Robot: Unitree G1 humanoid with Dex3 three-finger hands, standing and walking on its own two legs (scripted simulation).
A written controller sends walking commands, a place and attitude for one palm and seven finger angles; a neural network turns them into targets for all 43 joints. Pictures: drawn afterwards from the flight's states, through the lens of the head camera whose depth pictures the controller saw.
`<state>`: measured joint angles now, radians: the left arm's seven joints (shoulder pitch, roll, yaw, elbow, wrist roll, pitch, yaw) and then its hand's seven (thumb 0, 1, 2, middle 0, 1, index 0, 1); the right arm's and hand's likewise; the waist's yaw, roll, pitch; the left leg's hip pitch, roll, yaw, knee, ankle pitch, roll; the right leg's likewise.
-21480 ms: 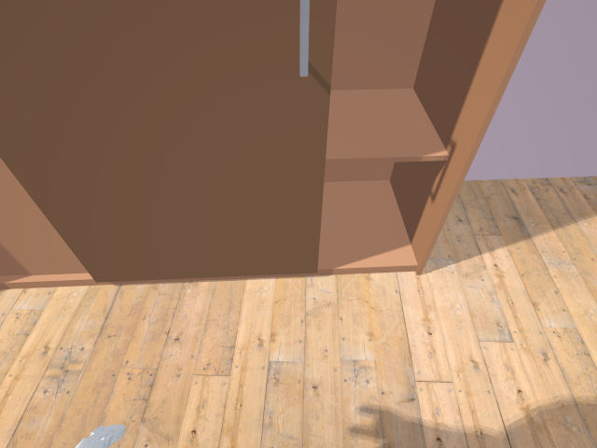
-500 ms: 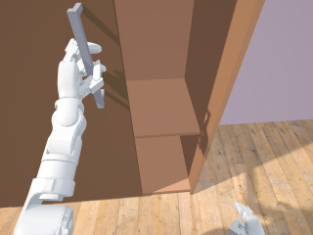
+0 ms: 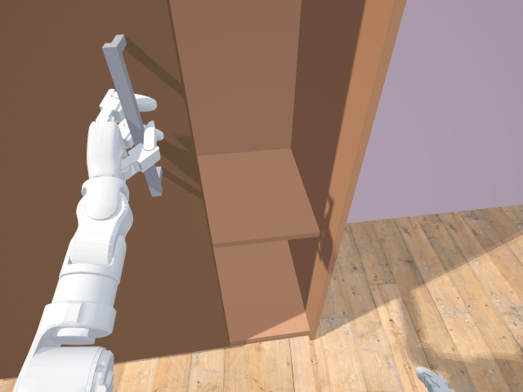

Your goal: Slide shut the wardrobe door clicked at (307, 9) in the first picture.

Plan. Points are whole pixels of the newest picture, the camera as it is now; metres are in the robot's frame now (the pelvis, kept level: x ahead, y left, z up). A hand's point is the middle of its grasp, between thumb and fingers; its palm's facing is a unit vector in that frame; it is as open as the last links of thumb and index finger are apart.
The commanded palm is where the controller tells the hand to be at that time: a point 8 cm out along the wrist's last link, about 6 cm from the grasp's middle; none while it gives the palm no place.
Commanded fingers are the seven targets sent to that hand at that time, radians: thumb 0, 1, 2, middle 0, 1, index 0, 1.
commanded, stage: stop walking and hold the door there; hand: left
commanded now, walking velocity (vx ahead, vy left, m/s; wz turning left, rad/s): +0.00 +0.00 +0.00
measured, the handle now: (140, 125) +0.43 +0.21 +0.23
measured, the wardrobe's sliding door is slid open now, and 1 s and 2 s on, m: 0.30 0.30 0.31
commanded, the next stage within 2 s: loosen the grip on the handle in 0.86 s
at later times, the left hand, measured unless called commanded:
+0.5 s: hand (154, 149) +0.39 +0.18 +0.22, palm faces +0.32 -0.93 -0.18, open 5.7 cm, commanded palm +0.35 +0.22 +0.20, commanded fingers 0.00 0.90 0.90 -0.45 -1.40 -0.45 -1.40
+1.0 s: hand (151, 144) +0.40 +0.18 +0.22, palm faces +0.34 -0.91 -0.25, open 5.8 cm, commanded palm +0.35 +0.22 +0.22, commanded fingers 0.00 0.54 0.73 -0.45 -1.40 -0.45 -1.40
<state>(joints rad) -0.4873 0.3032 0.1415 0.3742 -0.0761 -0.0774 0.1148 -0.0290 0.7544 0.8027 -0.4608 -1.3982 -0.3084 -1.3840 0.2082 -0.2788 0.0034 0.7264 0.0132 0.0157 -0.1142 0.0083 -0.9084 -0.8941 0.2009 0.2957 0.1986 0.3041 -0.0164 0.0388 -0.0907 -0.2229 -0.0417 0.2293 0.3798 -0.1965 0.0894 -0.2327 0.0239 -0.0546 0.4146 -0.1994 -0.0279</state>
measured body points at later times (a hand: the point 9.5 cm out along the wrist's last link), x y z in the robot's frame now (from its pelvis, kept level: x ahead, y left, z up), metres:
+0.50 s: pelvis +0.03 -0.04 +0.00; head +0.01 -0.06 +0.45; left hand +0.37 +0.22 +0.23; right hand +0.19 -0.28 -0.10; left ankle +0.02 +0.03 -0.74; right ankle +0.01 -0.10 -0.74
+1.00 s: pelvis +0.02 -0.06 +0.00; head +0.02 -0.07 +0.45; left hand +0.38 +0.23 +0.23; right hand +0.18 -0.31 -0.09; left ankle +0.02 +0.03 -0.74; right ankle +0.01 -0.10 -0.74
